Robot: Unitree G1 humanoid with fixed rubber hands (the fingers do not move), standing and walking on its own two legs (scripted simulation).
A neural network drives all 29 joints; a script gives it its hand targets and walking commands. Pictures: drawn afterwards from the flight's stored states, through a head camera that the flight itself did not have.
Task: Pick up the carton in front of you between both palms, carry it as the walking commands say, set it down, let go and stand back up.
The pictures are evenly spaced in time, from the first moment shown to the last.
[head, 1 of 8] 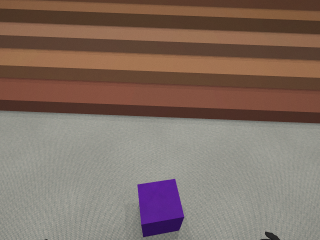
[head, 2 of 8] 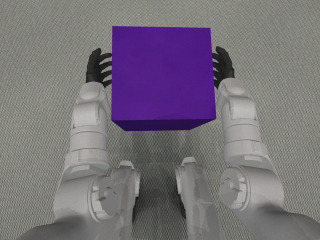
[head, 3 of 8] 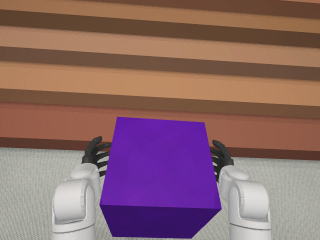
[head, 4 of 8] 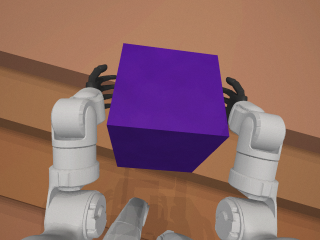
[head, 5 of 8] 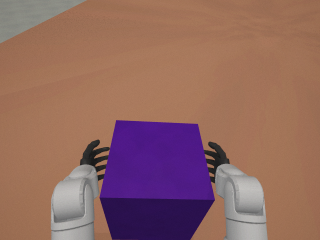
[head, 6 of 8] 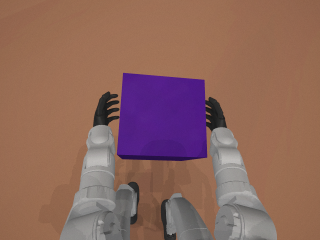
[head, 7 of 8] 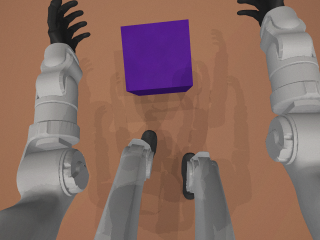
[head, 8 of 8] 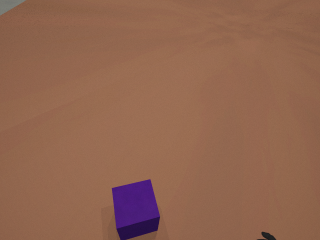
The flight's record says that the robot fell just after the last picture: no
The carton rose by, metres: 1.84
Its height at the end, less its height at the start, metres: +1.06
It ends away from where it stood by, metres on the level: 5.66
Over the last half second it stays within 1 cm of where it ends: yes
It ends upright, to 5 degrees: yes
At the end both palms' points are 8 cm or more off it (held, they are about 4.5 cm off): yes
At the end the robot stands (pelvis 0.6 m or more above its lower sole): yes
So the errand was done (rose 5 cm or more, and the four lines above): yes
